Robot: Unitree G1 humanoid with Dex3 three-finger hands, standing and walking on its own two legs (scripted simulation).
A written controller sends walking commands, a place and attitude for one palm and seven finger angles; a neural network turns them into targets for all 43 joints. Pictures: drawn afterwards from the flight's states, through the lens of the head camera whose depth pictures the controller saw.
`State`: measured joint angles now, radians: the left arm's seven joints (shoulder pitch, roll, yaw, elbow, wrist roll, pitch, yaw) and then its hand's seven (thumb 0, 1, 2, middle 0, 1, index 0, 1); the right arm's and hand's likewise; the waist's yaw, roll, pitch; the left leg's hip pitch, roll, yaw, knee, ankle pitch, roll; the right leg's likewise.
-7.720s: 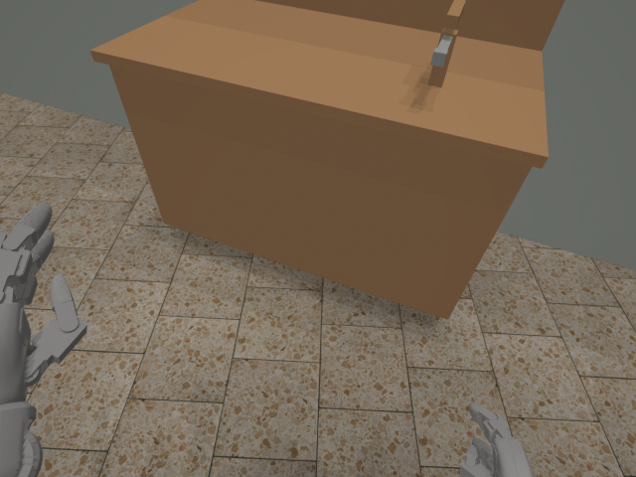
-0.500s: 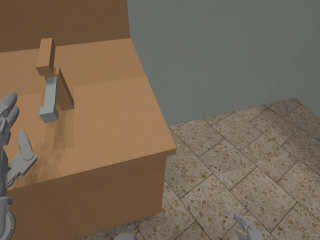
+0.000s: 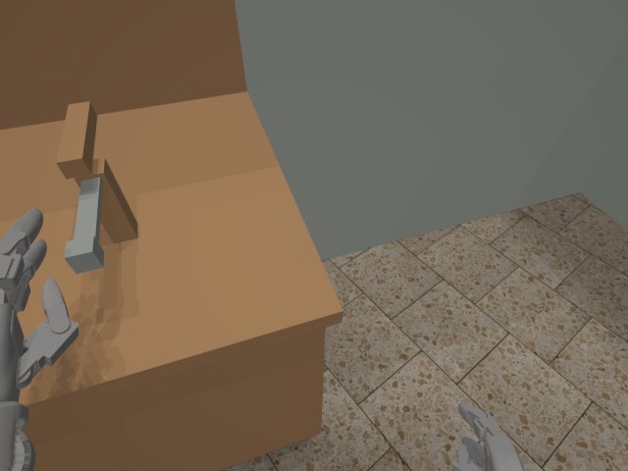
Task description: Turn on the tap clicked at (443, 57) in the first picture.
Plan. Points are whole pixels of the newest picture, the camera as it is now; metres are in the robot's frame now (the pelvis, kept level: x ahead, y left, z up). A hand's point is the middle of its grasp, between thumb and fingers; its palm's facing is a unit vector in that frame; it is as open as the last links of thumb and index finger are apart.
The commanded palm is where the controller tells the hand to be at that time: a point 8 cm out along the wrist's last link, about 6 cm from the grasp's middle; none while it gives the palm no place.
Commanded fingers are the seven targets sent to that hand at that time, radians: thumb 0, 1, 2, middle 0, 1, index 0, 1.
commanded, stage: come to a stop and stand still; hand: left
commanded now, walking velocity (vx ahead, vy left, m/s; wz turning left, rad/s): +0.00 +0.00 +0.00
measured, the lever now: (85, 254) +0.29 +0.29 +0.15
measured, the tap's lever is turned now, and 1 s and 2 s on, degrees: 0 0 0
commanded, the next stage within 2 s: look again from close up in 0.88 s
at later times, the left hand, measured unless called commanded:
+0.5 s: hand (29, 306) +0.22 +0.30 +0.17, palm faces +0.36 -0.84 -0.41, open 7.4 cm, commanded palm +0.16 +0.32 +0.18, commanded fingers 0.00 0.90 0.90 -0.20 -0.30 -0.20 -0.30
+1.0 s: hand (9, 303) +0.22 +0.31 +0.17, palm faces +0.40 -0.86 -0.33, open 7.5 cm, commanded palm +0.16 +0.34 +0.18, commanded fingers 0.00 0.90 0.90 -0.20 -0.30 -0.20 -0.30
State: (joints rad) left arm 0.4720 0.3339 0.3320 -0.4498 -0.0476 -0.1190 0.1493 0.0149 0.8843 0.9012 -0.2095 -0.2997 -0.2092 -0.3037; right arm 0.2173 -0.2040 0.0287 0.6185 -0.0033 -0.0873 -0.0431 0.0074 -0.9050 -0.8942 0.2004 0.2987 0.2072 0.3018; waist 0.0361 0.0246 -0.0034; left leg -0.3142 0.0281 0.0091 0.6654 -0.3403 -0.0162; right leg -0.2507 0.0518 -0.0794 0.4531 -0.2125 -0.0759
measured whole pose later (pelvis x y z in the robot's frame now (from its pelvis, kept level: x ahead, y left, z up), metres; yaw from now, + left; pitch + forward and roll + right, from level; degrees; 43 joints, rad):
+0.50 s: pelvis -0.01 +0.04 +0.00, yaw -1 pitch -1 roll +0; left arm 0.42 0.43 0.39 -0.42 -0.05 -0.25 0.09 0.02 0.88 0.90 -0.20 -0.29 -0.22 -0.30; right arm 0.25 -0.18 0.02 0.59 0.01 -0.14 -0.04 0.01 -0.91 -0.89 0.20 0.30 0.20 0.30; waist 0.01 -0.04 0.04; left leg -0.20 -0.04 0.05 0.46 -0.25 0.06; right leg -0.24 0.00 -0.04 0.45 -0.19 -0.01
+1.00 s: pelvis +0.00 +0.07 +0.00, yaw -1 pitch -2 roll -1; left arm 0.39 0.36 0.36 -0.48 -0.03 -0.21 0.11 0.02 0.89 0.90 -0.21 -0.30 -0.21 -0.30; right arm 0.18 -0.19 0.02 0.55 0.00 -0.12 -0.02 0.01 -0.90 -0.89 0.20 0.30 0.21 0.30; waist 0.04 -0.04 0.07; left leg -0.17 -0.06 0.05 0.47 -0.27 0.08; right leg -0.19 -0.01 -0.03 0.42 -0.19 0.02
